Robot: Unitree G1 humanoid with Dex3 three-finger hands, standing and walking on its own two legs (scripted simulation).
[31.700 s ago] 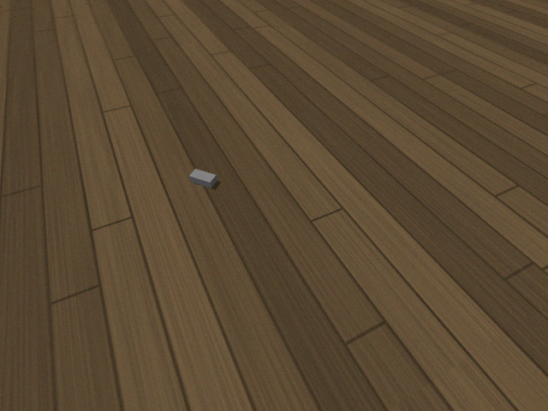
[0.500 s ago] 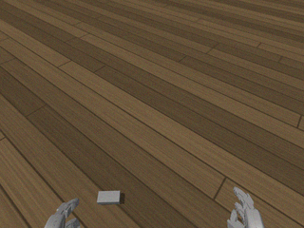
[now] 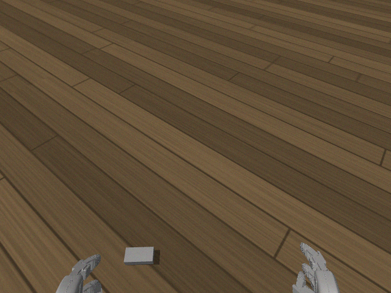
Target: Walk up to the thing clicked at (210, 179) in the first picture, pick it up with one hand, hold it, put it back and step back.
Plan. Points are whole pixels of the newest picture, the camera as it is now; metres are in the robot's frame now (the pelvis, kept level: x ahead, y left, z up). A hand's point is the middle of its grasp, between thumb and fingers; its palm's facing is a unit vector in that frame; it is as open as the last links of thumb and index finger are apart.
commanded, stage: home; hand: left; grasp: from above
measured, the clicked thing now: (139, 255) +0.45 +0.25 -0.69
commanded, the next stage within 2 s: stand in 0.40 s
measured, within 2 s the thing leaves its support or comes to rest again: neither
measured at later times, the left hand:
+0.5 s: hand out of the picture +0.15 +0.18 -0.05, palm faces +0.05 -0.98 -0.20, open 7.4 cm
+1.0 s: hand out of the picture +0.04 +0.25 -0.12, palm faces +0.05 -0.94 -0.33, open 7.4 cm
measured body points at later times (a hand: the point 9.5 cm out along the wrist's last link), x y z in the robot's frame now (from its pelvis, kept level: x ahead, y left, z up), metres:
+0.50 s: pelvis -0.01 +0.00 +0.00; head +0.01 +0.00 +0.45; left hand +0.15 +0.23 -0.03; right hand +0.15 -0.25 -0.06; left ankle +0.01 +0.13 -0.68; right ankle -0.01 -0.15 -0.68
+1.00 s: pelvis -0.02 +0.01 +0.04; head -0.01 +0.02 +0.49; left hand +0.04 +0.30 -0.09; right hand +0.07 -0.27 -0.09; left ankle +0.01 +0.13 -0.68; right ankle -0.01 -0.15 -0.68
